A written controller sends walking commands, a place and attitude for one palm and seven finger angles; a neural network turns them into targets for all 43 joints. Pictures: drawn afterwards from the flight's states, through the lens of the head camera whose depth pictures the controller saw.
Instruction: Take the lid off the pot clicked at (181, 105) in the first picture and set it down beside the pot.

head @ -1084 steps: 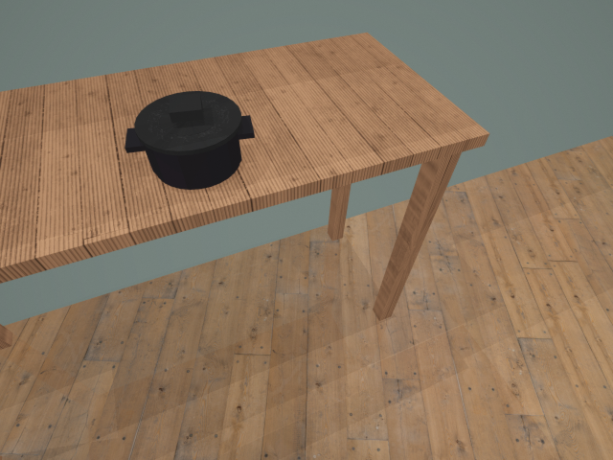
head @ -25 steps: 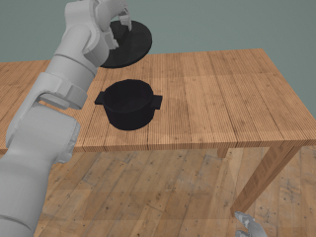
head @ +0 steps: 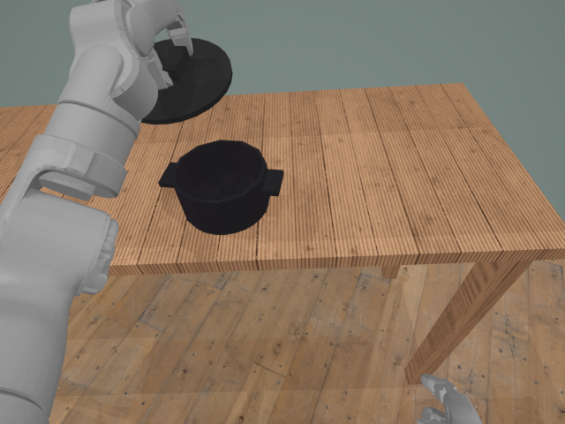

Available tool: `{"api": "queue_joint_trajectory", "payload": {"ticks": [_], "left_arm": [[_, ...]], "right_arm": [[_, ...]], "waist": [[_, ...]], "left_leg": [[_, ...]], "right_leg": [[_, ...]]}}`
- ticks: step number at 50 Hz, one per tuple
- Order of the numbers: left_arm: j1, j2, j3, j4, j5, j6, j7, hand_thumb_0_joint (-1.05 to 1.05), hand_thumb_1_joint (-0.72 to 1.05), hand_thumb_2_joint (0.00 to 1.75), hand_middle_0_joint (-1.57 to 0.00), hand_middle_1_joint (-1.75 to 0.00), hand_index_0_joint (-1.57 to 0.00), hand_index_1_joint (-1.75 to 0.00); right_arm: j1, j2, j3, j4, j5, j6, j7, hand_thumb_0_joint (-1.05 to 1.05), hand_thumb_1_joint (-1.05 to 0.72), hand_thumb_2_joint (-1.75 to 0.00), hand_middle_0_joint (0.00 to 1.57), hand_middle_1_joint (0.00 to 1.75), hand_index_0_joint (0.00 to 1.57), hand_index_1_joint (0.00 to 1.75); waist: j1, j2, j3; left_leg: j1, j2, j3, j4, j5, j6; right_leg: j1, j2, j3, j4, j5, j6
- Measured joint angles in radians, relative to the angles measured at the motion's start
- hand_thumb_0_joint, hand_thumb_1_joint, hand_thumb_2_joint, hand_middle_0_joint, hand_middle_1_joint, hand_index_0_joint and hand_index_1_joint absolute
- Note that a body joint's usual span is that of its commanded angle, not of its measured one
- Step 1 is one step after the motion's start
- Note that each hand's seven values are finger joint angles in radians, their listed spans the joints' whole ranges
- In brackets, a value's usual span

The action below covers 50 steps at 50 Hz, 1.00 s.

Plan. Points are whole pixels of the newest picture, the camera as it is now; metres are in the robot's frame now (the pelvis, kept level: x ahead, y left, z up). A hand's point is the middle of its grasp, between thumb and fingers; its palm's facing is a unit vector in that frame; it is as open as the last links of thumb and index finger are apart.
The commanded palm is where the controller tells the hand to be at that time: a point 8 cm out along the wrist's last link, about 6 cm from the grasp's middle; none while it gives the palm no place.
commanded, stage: move the lid sideways beside the pot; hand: left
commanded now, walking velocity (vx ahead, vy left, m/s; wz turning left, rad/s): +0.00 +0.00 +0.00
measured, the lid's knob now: (165, 62) +0.50 +0.16 +0.28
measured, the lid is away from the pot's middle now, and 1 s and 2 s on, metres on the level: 0.05 0.17 0.23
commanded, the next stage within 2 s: lower the lid onto the table in 1.80 s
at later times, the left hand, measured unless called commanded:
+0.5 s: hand (108, 71) +0.45 +0.22 +0.29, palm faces -0.11 -0.09 -0.99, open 8.3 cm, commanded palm +0.42 +0.22 +0.36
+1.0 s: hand (56, 84) +0.44 +0.28 +0.28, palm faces -0.12 -0.10 -0.99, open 8.3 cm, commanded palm +0.42 +0.28 +0.36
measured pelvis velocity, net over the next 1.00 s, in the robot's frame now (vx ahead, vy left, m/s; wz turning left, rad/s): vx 0.00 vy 0.01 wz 0.02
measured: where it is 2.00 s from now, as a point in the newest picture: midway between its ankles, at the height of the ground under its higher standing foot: outside the picture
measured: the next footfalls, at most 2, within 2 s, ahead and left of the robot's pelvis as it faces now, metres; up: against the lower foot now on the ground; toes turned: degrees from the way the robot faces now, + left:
none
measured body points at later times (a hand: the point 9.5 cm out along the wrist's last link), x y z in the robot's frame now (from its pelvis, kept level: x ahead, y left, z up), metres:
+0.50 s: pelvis +0.00 +0.01 +0.00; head +0.02 -0.01 +0.45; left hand +0.45 +0.22 +0.35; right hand +0.17 -0.22 -0.11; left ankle -0.04 +0.08 -0.75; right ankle +0.01 -0.12 -0.75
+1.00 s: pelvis +0.00 +0.01 +0.00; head +0.03 +0.00 +0.45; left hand +0.44 +0.28 +0.34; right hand +0.16 -0.23 -0.11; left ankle -0.04 +0.08 -0.75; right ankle +0.01 -0.12 -0.75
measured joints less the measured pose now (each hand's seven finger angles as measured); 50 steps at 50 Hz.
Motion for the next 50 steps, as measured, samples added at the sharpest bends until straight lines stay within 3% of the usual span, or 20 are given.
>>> {"api": "queue_joint_trajectory", "payload": {"ticks": [17, 31, 44, 50], "left_arm": [[0.025, 0.069, -0.026, -0.058, -0.018, -0.024, -0.029, 0.02, 0.20, 0.94, -0.69, -0.92, -0.57, -0.80], [0.044, 0.109, 0.031, -0.045, 0.002, -0.049, -0.038, 0.02, 0.20, 0.94, -0.69, -0.92, -0.57, -0.80], [0.086, 0.188, 0.084, -0.052, 0.007, -0.078, -0.045, 0.02, 0.20, 0.94, -0.70, -0.92, -0.57, -0.80], [0.092, 0.229, 0.067, -0.059, 0.012, -0.083, -0.048, 0.02, 0.20, 0.94, -0.70, -0.93, -0.57, -0.80]], "right_arm": [[-0.011, 0.002, 0.000, 0.007, 0.009, -0.011, -0.003, 0.01, -0.91, -0.90, 0.20, 0.30, 0.20, 0.30], [0.002, 0.008, 0.007, -0.001, 0.008, 0.019, 0.004, 0.01, -0.91, -0.90, 0.20, 0.30, 0.20, 0.30], [0.016, -0.012, -0.003, -0.005, 0.014, 0.033, 0.000, 0.01, -0.91, -0.90, 0.20, 0.30, 0.20, 0.30], [0.014, -0.013, -0.006, -0.015, 0.020, 0.035, -0.006, 0.01, -0.91, -0.90, 0.20, 0.30, 0.20, 0.30]], "waist": [[0.008, -0.014, 0.019], [0.005, -0.006, 0.015], [0.002, -0.012, 0.018], [0.000, -0.021, 0.037]], "left_leg": [[-0.002, -0.012, -0.022, 0.017, -0.006, 0.009], [-0.006, -0.015, -0.016, 0.015, -0.007, 0.017], [-0.009, -0.007, -0.018, 0.025, -0.015, 0.015], [-0.016, -0.006, -0.024, 0.028, -0.013, 0.012]], "right_leg": [[0.019, -0.013, -0.021, -0.009, 0.000, 0.006], [0.015, -0.016, -0.014, -0.016, 0.003, 0.013], [0.022, -0.008, -0.016, -0.028, 0.007, 0.013], [0.020, -0.006, -0.023, -0.030, 0.009, 0.006]]}}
